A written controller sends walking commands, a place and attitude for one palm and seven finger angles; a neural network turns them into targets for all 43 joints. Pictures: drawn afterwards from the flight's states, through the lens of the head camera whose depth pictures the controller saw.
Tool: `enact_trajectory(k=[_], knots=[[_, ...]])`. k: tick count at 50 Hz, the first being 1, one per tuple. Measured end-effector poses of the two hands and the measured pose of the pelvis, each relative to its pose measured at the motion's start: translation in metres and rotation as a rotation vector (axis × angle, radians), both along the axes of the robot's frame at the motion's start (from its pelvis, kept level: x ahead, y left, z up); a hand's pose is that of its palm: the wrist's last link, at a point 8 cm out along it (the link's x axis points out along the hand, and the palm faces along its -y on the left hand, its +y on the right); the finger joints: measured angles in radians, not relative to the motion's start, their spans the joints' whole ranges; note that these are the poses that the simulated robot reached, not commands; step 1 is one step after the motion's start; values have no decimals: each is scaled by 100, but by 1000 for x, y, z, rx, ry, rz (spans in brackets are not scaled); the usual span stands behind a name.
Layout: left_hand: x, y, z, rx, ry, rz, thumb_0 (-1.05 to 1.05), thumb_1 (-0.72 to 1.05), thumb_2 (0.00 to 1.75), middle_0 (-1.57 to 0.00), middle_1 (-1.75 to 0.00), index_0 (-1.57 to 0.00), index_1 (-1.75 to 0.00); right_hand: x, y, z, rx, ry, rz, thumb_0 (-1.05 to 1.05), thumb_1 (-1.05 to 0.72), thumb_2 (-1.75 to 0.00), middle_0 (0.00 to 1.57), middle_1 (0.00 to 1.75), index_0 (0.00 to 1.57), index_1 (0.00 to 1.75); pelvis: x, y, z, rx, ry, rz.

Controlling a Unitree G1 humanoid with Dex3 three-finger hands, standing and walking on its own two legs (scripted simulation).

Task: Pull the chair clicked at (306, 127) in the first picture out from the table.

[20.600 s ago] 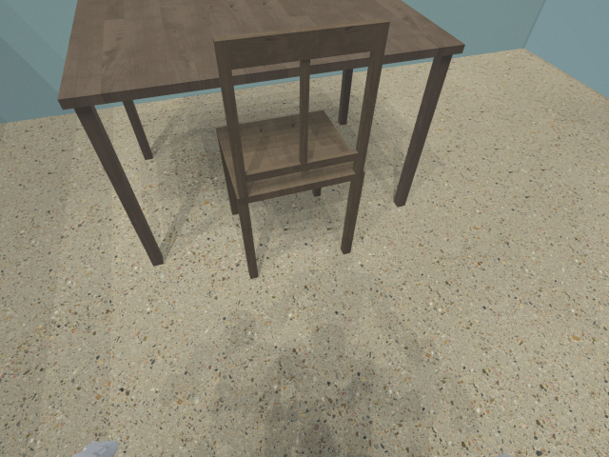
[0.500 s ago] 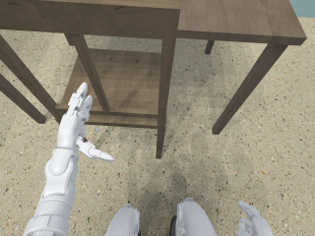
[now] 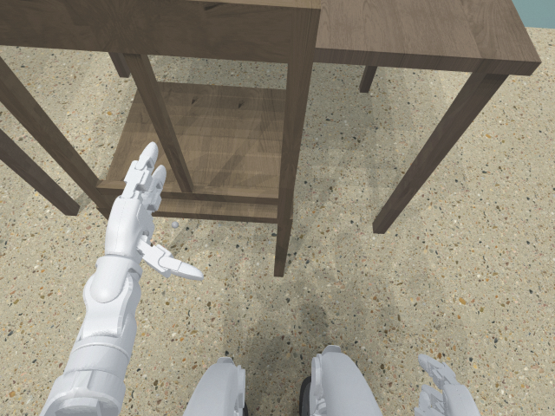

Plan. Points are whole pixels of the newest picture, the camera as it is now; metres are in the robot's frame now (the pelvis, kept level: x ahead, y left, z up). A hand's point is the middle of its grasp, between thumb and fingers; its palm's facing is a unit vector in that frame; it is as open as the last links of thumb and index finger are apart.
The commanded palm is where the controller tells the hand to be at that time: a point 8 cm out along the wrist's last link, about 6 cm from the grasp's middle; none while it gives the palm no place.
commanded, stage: aim the fingers beside a spindle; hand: left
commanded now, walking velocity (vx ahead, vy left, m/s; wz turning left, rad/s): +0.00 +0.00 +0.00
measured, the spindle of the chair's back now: (167, 136) +0.52 +0.18 +0.03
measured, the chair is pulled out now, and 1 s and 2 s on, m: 0.00 -0.02 -0.02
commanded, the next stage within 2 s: push the fingers through the gap in 0.06 s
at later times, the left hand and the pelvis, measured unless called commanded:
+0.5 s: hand (179, 209) +0.40 +0.15 +0.02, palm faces -0.08 -1.00 -0.06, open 16.9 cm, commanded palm +0.39 +0.20 +0.02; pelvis +0.00 +0.00 +0.00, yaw +0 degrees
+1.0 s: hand (173, 196) +0.42 +0.16 +0.02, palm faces -0.08 -1.00 -0.04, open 16.6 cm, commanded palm +0.40 +0.21 +0.02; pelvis -0.02 +0.00 -0.01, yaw +0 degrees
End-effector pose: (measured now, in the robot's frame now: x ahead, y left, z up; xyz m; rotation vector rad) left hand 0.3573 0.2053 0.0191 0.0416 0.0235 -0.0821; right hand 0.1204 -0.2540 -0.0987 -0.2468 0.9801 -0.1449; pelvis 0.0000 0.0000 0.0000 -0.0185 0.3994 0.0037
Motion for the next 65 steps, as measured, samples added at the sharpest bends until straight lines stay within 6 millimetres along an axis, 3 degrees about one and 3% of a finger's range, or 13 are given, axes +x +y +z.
enact_trajectory(k=[12,20,41,51,58,65], knots=[[-3,6,3,5,-14,5,-2,-50,30,-6,-8,-6,-8,2,5,1,3,5,7,0,-90,-90,20,30,21,29,2,4,1,-5,-1,4],[19,-4,0,8,-14,-4,-2,-50,30,-6,-8,-6,-8,0,6,-5,-4,20,5,0,-90,-90,20,30,21,29,0,4,-3,-6,8,6],[42,10,-1,14,-31,16,-2,-50,30,-6,-8,-19,-14,-46,-6,-16,-41,139,-14,0,-90,-90,20,30,21,29,-16,0,-10,-12,19,19],[46,8,0,-2,-13,-3,-2,-50,30,-6,-8,-15,-12,-62,-5,-10,-34,147,-47,0,-90,-90,20,30,21,29,-19,3,-8,-10,18,0],[44,8,-1,-2,-17,3,-2,-50,30,-6,-8,-12,-11,-63,-1,-8,-26,151,-57,0,-90,-90,20,30,21,29,-15,6,-6,-10,21,-8],[36,8,-1,0,-12,8,-2,-50,30,-6,-8,-8,-9,-49,5,-6,-8,139,-53,0,-90,-90,20,30,21,29,-7,9,-2,-10,20,-10]])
